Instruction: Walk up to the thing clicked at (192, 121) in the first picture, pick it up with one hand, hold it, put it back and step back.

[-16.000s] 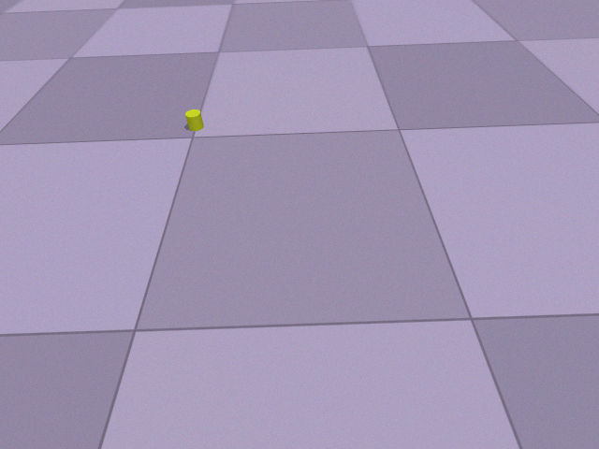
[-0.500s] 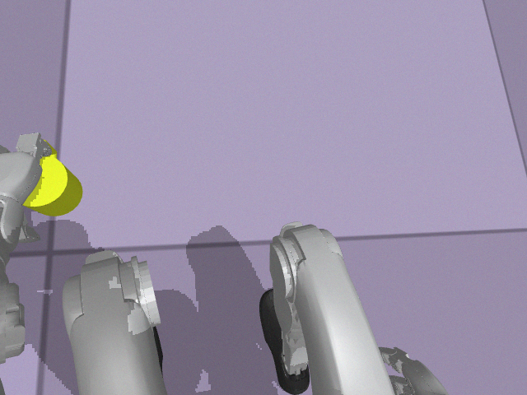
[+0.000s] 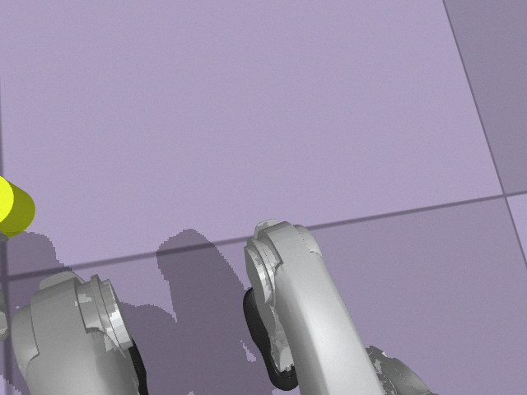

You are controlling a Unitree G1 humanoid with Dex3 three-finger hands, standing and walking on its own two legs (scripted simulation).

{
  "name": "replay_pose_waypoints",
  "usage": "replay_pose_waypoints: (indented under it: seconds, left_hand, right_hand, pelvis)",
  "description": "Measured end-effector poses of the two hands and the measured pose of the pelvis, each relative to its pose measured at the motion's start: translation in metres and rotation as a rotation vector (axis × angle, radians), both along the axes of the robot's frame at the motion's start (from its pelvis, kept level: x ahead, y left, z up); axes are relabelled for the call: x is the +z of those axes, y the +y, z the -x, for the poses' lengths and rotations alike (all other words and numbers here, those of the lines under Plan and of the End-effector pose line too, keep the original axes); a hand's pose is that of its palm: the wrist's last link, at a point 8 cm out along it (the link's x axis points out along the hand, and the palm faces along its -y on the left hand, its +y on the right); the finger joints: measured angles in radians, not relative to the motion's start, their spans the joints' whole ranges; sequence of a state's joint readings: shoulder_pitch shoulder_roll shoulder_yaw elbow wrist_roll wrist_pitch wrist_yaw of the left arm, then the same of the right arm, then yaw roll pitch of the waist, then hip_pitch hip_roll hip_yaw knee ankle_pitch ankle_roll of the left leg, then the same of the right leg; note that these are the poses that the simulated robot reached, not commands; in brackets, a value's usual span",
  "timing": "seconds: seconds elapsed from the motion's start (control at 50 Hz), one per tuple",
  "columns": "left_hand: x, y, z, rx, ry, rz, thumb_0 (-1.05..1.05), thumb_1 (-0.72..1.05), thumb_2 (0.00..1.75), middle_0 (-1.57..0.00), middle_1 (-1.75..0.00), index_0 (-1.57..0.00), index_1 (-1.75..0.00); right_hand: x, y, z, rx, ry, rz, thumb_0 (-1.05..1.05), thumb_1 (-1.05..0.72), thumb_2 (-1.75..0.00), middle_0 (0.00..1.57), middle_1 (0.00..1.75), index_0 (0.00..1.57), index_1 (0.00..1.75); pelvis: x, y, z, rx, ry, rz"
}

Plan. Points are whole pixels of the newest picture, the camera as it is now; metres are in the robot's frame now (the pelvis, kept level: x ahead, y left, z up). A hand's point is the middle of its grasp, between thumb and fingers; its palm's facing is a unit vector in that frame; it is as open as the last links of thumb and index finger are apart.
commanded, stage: rest palm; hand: left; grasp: from above
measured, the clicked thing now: out of the picture +0.45 +0.33 -0.25
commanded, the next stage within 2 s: close in 0.22 s
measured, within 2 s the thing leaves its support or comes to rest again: neither
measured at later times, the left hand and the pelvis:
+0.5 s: hand out of the picture +0.41 +0.32 -0.22, palm faces -0.41 -0.14 -0.90, open 13.8 cm; pelvis -0.01 +0.00 +0.00, yaw -1 degrees
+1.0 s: hand out of the picture +0.43 +0.32 -0.22, palm faces -0.40 -0.17 -0.90, open 13.1 cm; pelvis +0.00 +0.00 +0.00, yaw -2 degrees
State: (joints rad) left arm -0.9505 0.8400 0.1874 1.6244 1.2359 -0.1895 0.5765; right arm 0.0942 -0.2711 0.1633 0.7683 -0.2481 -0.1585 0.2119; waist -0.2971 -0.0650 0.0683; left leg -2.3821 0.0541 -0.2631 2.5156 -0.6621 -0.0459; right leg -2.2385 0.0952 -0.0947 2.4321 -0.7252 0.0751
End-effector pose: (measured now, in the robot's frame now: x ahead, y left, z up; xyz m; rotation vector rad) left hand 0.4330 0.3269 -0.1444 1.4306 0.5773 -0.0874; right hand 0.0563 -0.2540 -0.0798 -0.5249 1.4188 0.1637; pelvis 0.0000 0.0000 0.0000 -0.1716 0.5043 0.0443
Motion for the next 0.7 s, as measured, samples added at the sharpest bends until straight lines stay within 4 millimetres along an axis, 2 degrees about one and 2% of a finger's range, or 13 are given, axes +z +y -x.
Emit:
replay_pose_waypoints:
  seconds: [0.18,0.4,0.52,0.7]
  left_hand:
    - [-0.001,0.001,0.002,-0.005,0.012,0.026,0.00,-0.55,1.04,-0.08,-0.99,-0.01,-1.01]
    - [-0.010,-0.002,0.014,-0.060,0.026,0.034,0.00,-0.55,1.10,-0.11,-0.97,-0.01,-1.00]
    - [-0.015,-0.001,0.015,-0.079,0.004,0.010,0.00,-0.48,1.08,-0.15,-0.94,-0.09,-0.99]
    - [-0.021,-0.001,0.006,-0.065,-0.011,-0.001,0.00,-0.44,0.98,-0.16,-0.91,-0.15,-0.95]
  right_hand:
    - [0.006,-0.004,0.009,0.004,0.030,0.009,0.00,-0.91,-0.90,0.21,0.30,0.20,0.30]
    - [0.016,-0.016,0.000,0.062,0.009,0.068,0.00,-0.91,-0.90,0.21,0.30,0.20,0.30]
    - [0.016,-0.013,-0.007,0.106,-0.008,0.067,0.00,-0.90,-0.90,0.21,0.30,0.20,0.30]
    - [0.015,0.000,-0.015,0.138,-0.029,0.023,0.00,-0.90,-0.90,0.21,0.30,0.20,0.30]
  pelvis:
    - [0.001,-0.002,0.000,-0.006,-0.013,0.001]
    - [-0.001,-0.002,0.004,-0.011,-0.041,0.008]
    - [-0.004,-0.001,0.006,-0.012,-0.050,0.011]
    - [-0.004,0.003,0.002,-0.014,-0.045,0.025]
